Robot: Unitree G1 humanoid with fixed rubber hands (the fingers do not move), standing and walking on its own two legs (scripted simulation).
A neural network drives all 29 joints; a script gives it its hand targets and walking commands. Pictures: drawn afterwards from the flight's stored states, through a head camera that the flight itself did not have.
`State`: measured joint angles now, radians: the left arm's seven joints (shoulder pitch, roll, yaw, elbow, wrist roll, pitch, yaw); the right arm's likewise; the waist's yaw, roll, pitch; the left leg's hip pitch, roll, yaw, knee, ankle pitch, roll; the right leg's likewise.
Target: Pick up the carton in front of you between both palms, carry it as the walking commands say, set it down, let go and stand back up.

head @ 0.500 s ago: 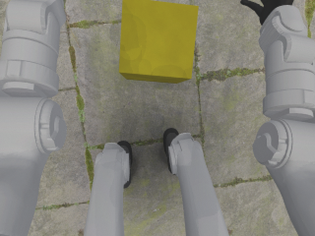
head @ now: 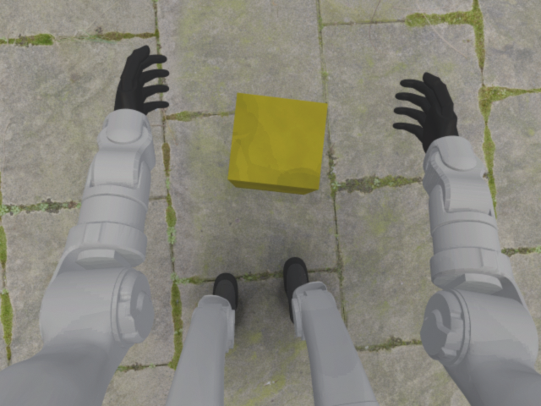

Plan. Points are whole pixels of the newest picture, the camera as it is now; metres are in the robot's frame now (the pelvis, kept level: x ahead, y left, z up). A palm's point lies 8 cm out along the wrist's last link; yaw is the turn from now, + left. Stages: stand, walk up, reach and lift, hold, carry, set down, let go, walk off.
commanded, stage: let go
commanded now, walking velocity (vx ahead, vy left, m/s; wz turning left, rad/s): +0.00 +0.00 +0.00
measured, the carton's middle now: (275, 151) +0.51 -0.07 -0.56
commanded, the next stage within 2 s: stand in 1.20 s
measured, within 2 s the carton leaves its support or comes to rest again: neither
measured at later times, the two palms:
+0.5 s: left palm (48, 260) +0.33 +0.20 -0.02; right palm (502, 288) +0.26 -0.24 +0.00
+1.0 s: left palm out of the picture +0.24 +0.25 +0.03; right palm (501, 339) +0.23 -0.22 +0.03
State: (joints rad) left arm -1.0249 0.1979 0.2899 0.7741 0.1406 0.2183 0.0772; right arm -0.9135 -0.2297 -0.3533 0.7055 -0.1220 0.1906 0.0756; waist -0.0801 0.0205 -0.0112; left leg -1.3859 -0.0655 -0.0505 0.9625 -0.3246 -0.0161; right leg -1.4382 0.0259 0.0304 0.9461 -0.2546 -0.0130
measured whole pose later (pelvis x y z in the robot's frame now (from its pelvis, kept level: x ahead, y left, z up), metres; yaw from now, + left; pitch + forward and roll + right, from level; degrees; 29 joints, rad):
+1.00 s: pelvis +0.07 +0.02 +0.09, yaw -2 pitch -4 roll -1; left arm 0.23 0.21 0.03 0.42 0.01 0.13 -0.06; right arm 0.22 -0.21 -0.05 0.42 -0.01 0.13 0.08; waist 0.00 0.02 0.10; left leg -0.07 -0.04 -0.05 0.45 -0.31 0.03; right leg -0.12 0.03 0.05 0.43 -0.24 0.01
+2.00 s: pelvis +0.08 +0.00 +0.09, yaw -1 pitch -1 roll +0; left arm 0.15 0.34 0.04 0.84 0.03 0.00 0.02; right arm 0.17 -0.36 -0.02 0.79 -0.03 0.00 -0.03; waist 0.00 0.03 0.02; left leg -0.10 -0.02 -0.08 0.45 -0.32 0.00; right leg -0.16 0.04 0.02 0.46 -0.27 -0.03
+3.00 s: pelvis +0.06 +0.00 +0.10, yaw -1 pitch -2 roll +0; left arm 0.10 0.38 0.01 1.04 0.01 -0.01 0.01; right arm 0.14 -0.39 0.00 0.99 -0.02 -0.01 -0.02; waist 0.00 0.02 0.03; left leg -0.07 -0.02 -0.08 0.34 -0.22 0.00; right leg -0.13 0.04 0.03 0.35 -0.17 -0.03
